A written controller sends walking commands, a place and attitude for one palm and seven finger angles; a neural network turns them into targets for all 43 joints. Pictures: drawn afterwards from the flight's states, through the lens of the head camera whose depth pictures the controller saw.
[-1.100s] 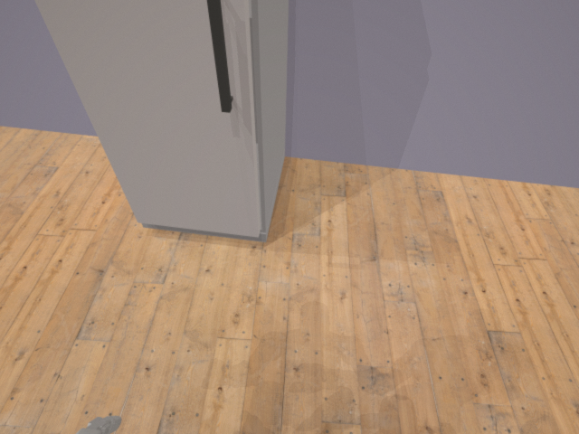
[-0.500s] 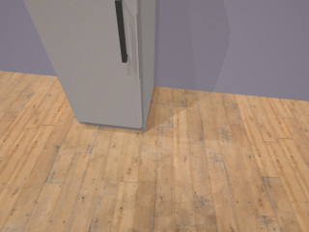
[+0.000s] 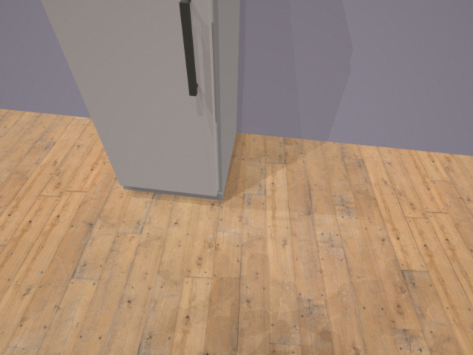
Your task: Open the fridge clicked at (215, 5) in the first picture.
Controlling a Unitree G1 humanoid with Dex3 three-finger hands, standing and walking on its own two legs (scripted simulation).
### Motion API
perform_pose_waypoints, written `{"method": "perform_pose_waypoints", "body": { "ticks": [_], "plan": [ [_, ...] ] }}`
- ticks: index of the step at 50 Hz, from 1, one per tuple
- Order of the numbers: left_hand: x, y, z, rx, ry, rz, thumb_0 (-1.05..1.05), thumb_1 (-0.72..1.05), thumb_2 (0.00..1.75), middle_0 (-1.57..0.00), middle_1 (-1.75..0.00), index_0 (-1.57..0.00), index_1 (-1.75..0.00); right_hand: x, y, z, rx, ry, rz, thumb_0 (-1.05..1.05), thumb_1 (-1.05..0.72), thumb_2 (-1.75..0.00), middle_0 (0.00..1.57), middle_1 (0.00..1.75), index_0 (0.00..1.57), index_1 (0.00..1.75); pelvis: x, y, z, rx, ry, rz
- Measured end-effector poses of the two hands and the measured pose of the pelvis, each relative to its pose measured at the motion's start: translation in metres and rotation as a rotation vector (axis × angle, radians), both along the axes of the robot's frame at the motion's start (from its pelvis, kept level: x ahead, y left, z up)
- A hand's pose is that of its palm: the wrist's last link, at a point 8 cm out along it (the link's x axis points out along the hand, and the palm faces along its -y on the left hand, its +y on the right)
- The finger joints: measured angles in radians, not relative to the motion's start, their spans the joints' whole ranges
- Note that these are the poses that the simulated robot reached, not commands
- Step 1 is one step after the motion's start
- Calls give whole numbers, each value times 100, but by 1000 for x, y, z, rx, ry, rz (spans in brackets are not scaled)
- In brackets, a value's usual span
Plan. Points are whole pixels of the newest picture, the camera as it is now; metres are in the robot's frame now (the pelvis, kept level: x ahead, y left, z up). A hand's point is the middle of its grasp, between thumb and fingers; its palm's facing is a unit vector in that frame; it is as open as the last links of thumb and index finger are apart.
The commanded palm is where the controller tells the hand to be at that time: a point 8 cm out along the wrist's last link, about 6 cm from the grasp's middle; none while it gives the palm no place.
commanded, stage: look at it before walking up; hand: right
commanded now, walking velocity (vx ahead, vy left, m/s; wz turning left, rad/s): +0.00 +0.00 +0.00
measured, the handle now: (191, 50) +0.94 +0.20 +0.08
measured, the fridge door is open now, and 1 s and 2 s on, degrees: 0 0 0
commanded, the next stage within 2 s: walk to a spot facing it in 0.34 s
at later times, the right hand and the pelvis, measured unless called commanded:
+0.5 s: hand out of the picture +0.08 -0.25 -0.15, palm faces -0.03 +0.94 -0.34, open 7.4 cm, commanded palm none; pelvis +0.01 +0.00 +0.00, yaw +0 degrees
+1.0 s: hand out of the picture +0.05 -0.17 -0.18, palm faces -0.19 +0.95 -0.25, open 7.4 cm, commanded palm none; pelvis -0.02 +0.01 -0.02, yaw +14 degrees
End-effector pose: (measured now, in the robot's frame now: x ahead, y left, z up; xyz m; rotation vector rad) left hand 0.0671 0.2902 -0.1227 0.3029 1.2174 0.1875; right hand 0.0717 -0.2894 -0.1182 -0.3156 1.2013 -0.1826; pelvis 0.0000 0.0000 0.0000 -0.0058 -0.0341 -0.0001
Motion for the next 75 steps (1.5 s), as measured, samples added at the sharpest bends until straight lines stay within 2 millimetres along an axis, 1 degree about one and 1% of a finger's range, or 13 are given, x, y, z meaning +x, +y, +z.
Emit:
{"method": "perform_pose_waypoints", "body": {
  "ticks": [14,29,33,38,44,46,51,56,63,65,69,72,75],
  "plan": [
    [8,0,1,3,-3,-9,1,90,90,-20,-30,-20,-30,-4,-2,0,-5,19,-12,0,-90,-90,20,30,21,30,3,0,1,1,3,-3],
    [15,-2,1,6,-34,16,1,90,90,-20,-30,-20,-30,0,-1,-3,-10,30,-4,0,-90,-90,20,30,20,30,4,0,-1,1,7,35],
    [4,-11,-6,-17,-51,65,1,90,90,-20,-30,-20,-30,-2,10,-12,13,59,23,0,-90,-90,20,30,20,30,0,-1,-7,-3,12,77],
    [-23,-22,-21,-59,-41,133,1,90,90,-20,-30,-20,-30,-2,31,-26,53,81,69,0,-90,-90,20,30,20,30,-8,2,-16,-21,17,128],
    [-54,-17,-48,-106,-11,209,1,90,90,-20,-30,-20,-30,-5,58,-34,63,67,109,0,-90,-90,20,30,20,30,-17,14,-31,-17,12,196],
    [-60,-16,-47,-108,2,230,1,90,90,-20,-30,-20,-30,-10,64,-32,68,75,114,0,-90,-90,20,30,20,30,-20,15,-28,-11,16,207],
    [-70,-16,-29,-99,-19,274,1,90,90,-20,-30,-20,-30,-15,70,-23,82,116,146,0,-90,-90,20,30,21,30,-25,10,-14,-20,37,256],
    [-77,-20,-16,-67,-52,323,1,90,90,-20,-30,-20,-30,-2,60,-20,87,111,196,0,-90,-90,20,30,21,30,-27,-2,-8,-23,55,311],
    [-89,-44,-2,7,-125,390,1,90,90,-20,-30,-20,-30,35,26,-34,91,73,279,0,-90,-90,20,30,21,30,-29,-37,-15,0,74,397],
    [-99,-56,4,23,-135,412,1,90,90,-20,-30,-20,-30,49,18,-37,95,64,305,0,-90,-90,20,30,20,30,-31,-47,-15,-6,61,425],
    [-127,-81,14,29,-108,466,1,90,90,-20,-30,-20,-30,75,11,-30,103,39,371,0,-90,-90,20,30,20,30,-30,-58,-7,23,49,479],
    [-148,-97,15,22,-85,517,1,90,90,-20,-30,-20,-30,91,13,-25,111,25,419,0,-91,-90,20,30,20,30,-29,-65,-3,37,43,522],
    [-170,-113,12,5,-61,578,1,90,90,-20,-30,-20,-30,103,23,-23,117,30,471,0,-91,-90,20,30,20,30,-29,-69,-2,43,41,563]
  ]
}}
